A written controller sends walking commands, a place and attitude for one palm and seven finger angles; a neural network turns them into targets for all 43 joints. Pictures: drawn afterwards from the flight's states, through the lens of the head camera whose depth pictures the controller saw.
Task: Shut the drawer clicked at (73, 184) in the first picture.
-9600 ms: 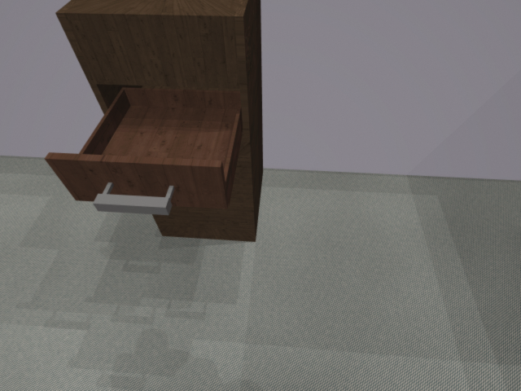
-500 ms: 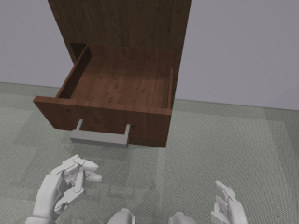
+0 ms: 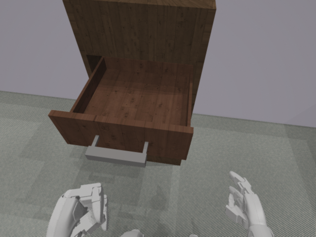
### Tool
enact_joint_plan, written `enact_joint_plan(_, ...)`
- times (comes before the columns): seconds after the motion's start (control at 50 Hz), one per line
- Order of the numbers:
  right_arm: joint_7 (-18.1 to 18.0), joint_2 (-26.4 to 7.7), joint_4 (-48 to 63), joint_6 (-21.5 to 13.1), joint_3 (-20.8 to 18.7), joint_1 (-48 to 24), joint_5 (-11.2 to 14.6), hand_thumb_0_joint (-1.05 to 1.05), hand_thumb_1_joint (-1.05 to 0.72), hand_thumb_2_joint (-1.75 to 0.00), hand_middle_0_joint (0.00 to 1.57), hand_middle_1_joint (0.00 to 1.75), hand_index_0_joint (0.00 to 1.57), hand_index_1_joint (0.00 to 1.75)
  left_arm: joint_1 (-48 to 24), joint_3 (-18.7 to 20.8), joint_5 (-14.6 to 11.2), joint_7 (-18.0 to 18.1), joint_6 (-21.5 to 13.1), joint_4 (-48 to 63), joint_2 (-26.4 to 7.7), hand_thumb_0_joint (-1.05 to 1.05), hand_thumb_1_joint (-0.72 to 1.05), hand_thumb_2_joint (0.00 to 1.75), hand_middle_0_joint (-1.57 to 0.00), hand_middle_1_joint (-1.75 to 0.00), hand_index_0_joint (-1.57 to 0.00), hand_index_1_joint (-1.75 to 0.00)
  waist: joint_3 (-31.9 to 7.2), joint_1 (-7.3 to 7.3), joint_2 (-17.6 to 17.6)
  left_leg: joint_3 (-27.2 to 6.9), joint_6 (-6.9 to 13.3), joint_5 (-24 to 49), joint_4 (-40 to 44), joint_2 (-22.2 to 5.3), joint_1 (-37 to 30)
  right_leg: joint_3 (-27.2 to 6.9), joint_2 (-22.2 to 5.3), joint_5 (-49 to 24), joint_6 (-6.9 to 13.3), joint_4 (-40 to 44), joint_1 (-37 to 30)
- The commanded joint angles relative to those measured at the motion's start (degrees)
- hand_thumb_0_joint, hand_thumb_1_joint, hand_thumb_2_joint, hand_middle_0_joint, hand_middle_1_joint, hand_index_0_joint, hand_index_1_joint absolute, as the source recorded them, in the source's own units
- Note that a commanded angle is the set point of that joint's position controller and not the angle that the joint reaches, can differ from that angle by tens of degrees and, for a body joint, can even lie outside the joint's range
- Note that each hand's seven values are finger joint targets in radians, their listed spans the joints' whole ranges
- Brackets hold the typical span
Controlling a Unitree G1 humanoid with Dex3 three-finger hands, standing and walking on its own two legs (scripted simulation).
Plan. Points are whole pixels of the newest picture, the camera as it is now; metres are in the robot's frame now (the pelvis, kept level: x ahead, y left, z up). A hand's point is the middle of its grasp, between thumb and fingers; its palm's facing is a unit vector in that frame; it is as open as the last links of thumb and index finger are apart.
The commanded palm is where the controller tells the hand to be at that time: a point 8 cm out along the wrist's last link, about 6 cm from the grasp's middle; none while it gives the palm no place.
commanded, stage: raise the hand and make a fist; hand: left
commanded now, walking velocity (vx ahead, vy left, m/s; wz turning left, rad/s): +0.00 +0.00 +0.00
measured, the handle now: (119, 149) +0.35 +0.14 +0.00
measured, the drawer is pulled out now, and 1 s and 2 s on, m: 0.28 0.28 0.28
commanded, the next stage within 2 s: bring the fist close to the handle in 0.64 s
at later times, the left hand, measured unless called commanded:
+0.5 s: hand (106, 219) +0.15 +0.11 +0.10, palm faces -0.06 -1.00 -0.02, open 3.3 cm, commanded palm +0.11 +0.16 +0.10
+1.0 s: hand (113, 212) +0.17 +0.10 +0.08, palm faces -0.09 -1.00 -0.02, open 3.3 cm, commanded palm +0.14 +0.17 +0.08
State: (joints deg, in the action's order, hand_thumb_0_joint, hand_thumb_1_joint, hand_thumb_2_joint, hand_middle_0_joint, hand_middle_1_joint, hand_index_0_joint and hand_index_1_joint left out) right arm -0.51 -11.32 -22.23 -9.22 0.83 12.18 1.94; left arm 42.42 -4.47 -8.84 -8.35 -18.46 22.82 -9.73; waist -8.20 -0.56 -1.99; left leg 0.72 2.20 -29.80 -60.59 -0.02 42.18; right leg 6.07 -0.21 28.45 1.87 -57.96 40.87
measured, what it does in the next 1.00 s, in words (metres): stands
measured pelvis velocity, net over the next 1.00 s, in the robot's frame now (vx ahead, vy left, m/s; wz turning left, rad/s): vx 0.00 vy -0.02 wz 0.00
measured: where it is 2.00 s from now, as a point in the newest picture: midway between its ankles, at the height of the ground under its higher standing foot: outside the picture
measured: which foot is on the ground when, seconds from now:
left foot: down 0.00-1.00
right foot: down 0.00-1.00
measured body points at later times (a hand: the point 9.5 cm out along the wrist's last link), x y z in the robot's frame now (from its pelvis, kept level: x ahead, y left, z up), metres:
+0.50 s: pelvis +0.01 -0.01 +0.00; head +0.03 -0.02 +0.45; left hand +0.15 +0.16 +0.11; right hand +0.19 -0.24 -0.05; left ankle +0.00 +0.09 -0.67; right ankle +0.00 -0.10 -0.67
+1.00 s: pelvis +0.00 -0.02 +0.00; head +0.04 -0.03 +0.45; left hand +0.17 +0.16 +0.08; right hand +0.20 -0.25 -0.06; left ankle +0.00 +0.09 -0.67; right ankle +0.00 -0.10 -0.67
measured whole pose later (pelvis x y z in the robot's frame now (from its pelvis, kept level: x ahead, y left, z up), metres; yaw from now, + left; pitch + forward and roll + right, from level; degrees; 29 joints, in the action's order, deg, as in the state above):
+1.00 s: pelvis +0.00 -0.02 +0.00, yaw +0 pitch +12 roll -1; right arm -1.4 -12.7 -24.4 -9.3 0.5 14.3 2.3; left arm 39.4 -2.6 -10.0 -9.7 -19.5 18.1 -10.2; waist -8.0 0.5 -2.2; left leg 0.0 0.5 -29.5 -59.7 -0.7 41.8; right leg 6.7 0.5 28.9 3.5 -58.0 40.9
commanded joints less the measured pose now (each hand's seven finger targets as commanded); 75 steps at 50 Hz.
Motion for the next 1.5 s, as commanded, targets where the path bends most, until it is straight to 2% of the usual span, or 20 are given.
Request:
enact_joint_plan(0.0, -0.5, -7.0, 9.6, -1.8, -3.0, -1.8, 0.4, 0.0, -0.9, -0.9, 0.2, 0.3, 0.2, 0.3, 3.2, 1.9, -0.2, 0.6, -2.8, 14.0, -2.9, 0.0, 0.9, 0.9, -1.4, -1.6, -1.4, -1.6, -6.2, 1.14, 1.0, -3.5, -0.4, 16.9, 10.3, -0.9, -6.5, -1.9, 0.9, -12.7, -0.4, 8.1, -5.2)
enact_joint_plan(0.22, -0.3, -6.7, 11.2, -2.2, -2.5, -1.3, 1.0, 0.0, -0.9, -0.9, 0.2, 0.3, 0.2, 0.3, 6.4, -0.3, 0.1, 1.2, -1.0, 18.9, -2.1, 0.0, 0.9, 0.9, -1.4, -1.6, -1.4, -1.6, -5.6, 0.54, 0.6, -3.6, -0.2, 15.3, 11.5, -0.7, -7.0, -2.1, 0.6, -10.8, -0.4, 9.4, -6.9)
enact_joint_plan(0.28, -0.5, -6.7, 10.8, -2.0, -2.8, -1.6, 1.0, 0.0, -0.9, -0.9, 0.2, 0.3, 0.2, 0.3, 6.7, 0.9, 0.4, 1.8, -0.3, 16.2, -2.8, 0.0, 0.9, 0.9, -1.4, -1.6, -1.4, -1.6, -3.8, 0.67, 3.2, -3.3, -0.2, 14.4, 11.3, -0.6, -5.4, -2.6, 0.6, -10.9, -0.5, 10.1, -7.2)
enact_joint_plan(0.38, -0.4, -6.4, 10.9, -2.3, -3.2, -2.0, 1.0, 0.0, -0.9, -0.9, 0.2, 0.3, 0.2, 0.3, 9.5, 1.4, 0.2, 2.0, -1.4, 17.9, -2.9, 0.0, 0.9, 0.9, -1.4, -1.6, -1.4, -1.6, -5.2, -0.12, 2.3, -2.3, -0.1, 16.6, 10.8, -0.2, -5.5, -3.3, 0.2, -13.8, -0.5, 9.9, -8.9)
enact_joint_plan(0.46, -0.3, -6.3, 10.3, -2.9, -3.3, -1.9, 1.0, 0.0, -0.9, -0.9, 0.2, 0.3, 0.2, 0.3, 10.4, 1.5, -0.4, 1.7, -3.5, 18.3, -2.8, 0.0, 0.9, 0.9, -1.4, -1.6, -1.4, -1.6, -4.7, 0.13, 1.4, -2.0, -0.2, 15.8, 10.3, -0.1, -5.3, -3.7, 0.1, -13.0, -0.6, 10.1, -8.3)
enact_joint_plan(0.52, -0.4, -6.5, 9.7, -3.1, -3.3, -2.0, 0.9, 0.0, -0.9, -0.9, 0.2, 0.3, 0.2, 0.3, 9.2, 2.2, -0.8, 1.3, -4.1, 16.2, -3.3, 0.0, 0.9, 0.9, -1.4, -1.6, -1.4, -1.6, -3.1, 0.96, 3.9, -2.1, 0.0, 13.3, 9.6, 0.1, -3.6, -5.0, -0.1, -10.2, -0.8, 11.4, -7.5)
enact_joint_plan(0.56, -0.6, -6.7, 9.8, -3.2, -3.2, -2.3, 0.9, 0.0, -0.9, -0.9, 0.2, 0.3, 0.2, 0.3, 8.2, 2.1, -1.0, 0.7, -4.7, 16.2, -3.2, 0.0, 0.9, 0.9, -1.4, -1.6, -1.4, -1.6, -2.7, 0.92, 2.3, -1.9, 0.0, 12.0, 9.4, 0.2, -3.4, -5.6, -0.2, -8.2, -0.8, 11.9, -6.9)
enact_joint_plan(0.64, -0.9, -6.6, 9.2, -3.2, -3.3, -1.9, 1.1, 0.0, -0.9, -0.9, 0.2, 0.3, 0.2, 0.3, 6.9, 4.2, -1.8, 0.1, -4.8, 14.8, -4.3, 0.0, 0.9, 0.9, -1.4, -1.6, -1.4, -1.6, -3.9, 0.94, 4.0, -1.9, 0.0, 11.3, 9.1, 0.3, -3.2, -6.5, -0.4, -6.8, -0.9, 13.0, -7.7)
enact_joint_plan(0.72, -1.1, -6.6, 9.0, -3.5, -3.0, -2.2, 1.3, 0.0, -0.9, -0.9, 0.2, 0.3, 0.2, 0.3, 5.3, 3.7, -2.2, -0.6, -4.2, 15.0, -4.0, 0.0, 0.9, 0.9, -1.4, -1.6, -1.4, -1.6, -4.7, 1.02, 2.0, -1.9, 0.1, 12.4, 9.5, 0.3, -4.3, -6.4, -0.5, -8.5, -0.9, 13.0, -8.4)
enact_joint_plan(0.78, -1.4, -7.1, 7.9, -3.2, -3.0, -2.4, 1.1, 0.0, -0.9, -0.9, 0.2, 0.3, 0.2, 0.3, 2.6, 4.6, -1.9, -0.8, -3.6, 9.4, -4.3, 0.0, 0.9, 0.9, -1.4, -1.6, -1.4, -1.6, -1.8, 1.84, 5.9, -2.0, 0.0, 11.1, 8.7, 0.3, -2.1, -7.4, -0.6, -7.1, -1.4, 14.1, -7.1)
enact_joint_plan(0.8, -1.4, -7.3, 8.1, -3.4, -2.8, -2.3, 1.0, 0.0, -0.9, -0.9, 0.2, 0.3, 0.2, 0.3, 1.0, 3.1, -1.7, -1.1, -4.1, 10.1, -3.1, 0.0, 0.9, 0.9, -1.4, -1.6, -1.4, -1.6, -2.5, 2.14, 4.7, -2.0, 0.1, 11.5, 8.7, 0.4, -2.6, -7.0, -0.6, -7.8, -1.3, 13.4, -6.9)
enact_joint_plan(0.94, -1.2, -7.1, 7.2, -3.2, -3.0, -2.0, 0.5, 0.0, -0.9, -0.9, 0.2, 0.3, 0.2, 0.3, -1.5, 5.7, -1.9, -0.7, -5.7, 6.9, -4.3, 0.0, 0.9, 0.9, -1.4, -1.6, -1.4, -1.6, -6.2, 1.38, 2.2, -1.7, -0.2, 13.5, 7.1, 0.6, -1.8, -7.3, -0.8, -12.1, -1.2, 11.2, -7.8)
enact_joint_plan(0.98, -1.2, -7.3, 6.8, -3.1, -3.1, -2.2, 0.4, 0.0, -0.9, -0.9, 0.2, 0.3, 0.2, 0.3, -2.2, 6.6, -1.9, -0.5, -6.2, 5.4, -4.8, 0.0, 0.9, 0.9, -1.4, -1.6, -1.4, -1.6, -6.6, 1.41, 3.7, -1.7, -0.3, 14.0, 6.7, 0.5, -1.0, -7.3, -0.7, -13.1, -1.2, 10.8, -7.9)
enact_joint_plan(1.04, -0.8, -7.4, 6.8, -3.4, -3.1, -2.0, 0.3, 0.0, -0.9, -0.9, 0.2, 0.3, 0.2, 0.3, -2.8, 3.9, -2.0, -0.8, -7.1, 5.4, -2.5, 0.0, 0.9, 0.9, -1.4, -1.6, -1.4, -1.6, -8.2, 1.7, 1.3, -1.8, -0.3, 15.4, 6.3, 0.6, -1.7, -6.1, -0.5, -15.1, -1.0, 8.9, -6.9)
enact_joint_plan(1.12, -0.8, -7.9, 6.4, -3.0, -3.4, -1.6, -0.1, 0.0, -0.9, -0.9, 0.2, 0.3, 0.2, 0.3, -5.3, 3.4, -0.9, -0.3, -7.3, 2.5, -2.6, 0.0, 0.9, 0.9, -1.4, -1.6, -1.4, -1.6, -8.3, 2.45, 3.3, -2.1, -0.2, 14.9, 5.1, 0.3, 0.1, -5.8, -0.3, -14.2, -1.0, 7.5, -4.6)
enact_joint_plan(1.16, -0.7, -8.0, 6.8, -2.9, -3.2, -1.7, -0.2, 0.0, -0.9, -0.9, 0.2, 0.3, 0.2, 0.3, -6.7, 2.3, -0.7, 0.0, -7.4, 2.6, -2.0, 0.0, 0.9, 0.9, -1.4, -1.6, -1.4, -1.6, -8.5, 2.41, 1.6, -2.1, -0.3, 14.2, 4.8, 0.4, 0.6, -5.5, -0.3, -12.9, -0.7, 6.7, -3.5)
enact_joint_plan(1.28, -0.5, -8.2, 6.4, -1.9, -3.4, -1.2, -0.6, 0.0, -0.9, -0.9, 0.2, 0.3, 0.2, 0.3, -9.6, 4.5, 0.5, 2.3, -7.9, 0.7, -3.5, 0.0, 0.9, 0.9, -1.4, -1.6, -1.4, -1.6, -11.5, 2.01, 2.0, -2.3, -0.4, 15.3, 3.2, 0.1, 1.9, -4.9, 0.2, -13.9, -0.4, 3.9, -2.1)
enact_joint_plan(1.32, -0.3, -8.1, 6.9, -1.6, -3.2, -1.1, -0.6, 0.0, -0.9, -0.9, 0.2, 0.3, 0.2, 0.3, -9.8, 2.5, 0.6, 2.4, -7.8, 0.6, -1.7, 0.0, 0.9, 0.9, -1.4, -1.6, -1.4, -1.6, -12.3, 2.19, 1.5, -2.3, -0.4, 15.6, 2.9, 0.2, 2.2, -4.7, 0.1, -14.4, -0.4, 3.2, -1.6)
enact_joint_plan(1.38, -0.4, -8.5, 6.4, -1.2, -3.0, -1.2, -0.8, 0.0, -0.9, -0.9, 0.2, 0.3, 0.2, 0.3, -13.8, 2.4, 1.1, 2.9, -7.7, -1.4, -2.2, 0.0, 0.9, 0.9, -1.4, -1.6, -1.4, -1.6, -10.8, 3.18, 2.3, -2.6, -0.4, 13.8, 1.8, 0.0, 4.0, -4.9, 0.2, -12.1, -0.3, 2.8, 0.9)
enact_joint_plan(1.48, -0.3, -8.9, 6.1, -0.8, -2.9, -0.9, -1.2, 0.0, -0.9, -0.9, 0.2, 0.3, 0.2, 0.3, -16.9, 3.4, 1.3, 3.4, -7.9, -3.1, -2.9, 0.0, 0.9, 0.9, -1.4, -1.6, -1.4, -1.6, -13.6, 2.63, 1.5, -2.8, -0.5, 13.6, 0.5, 0.0, 5.1, -4.8, 0.3, -11.6, 0.0, 1.0, 1.8)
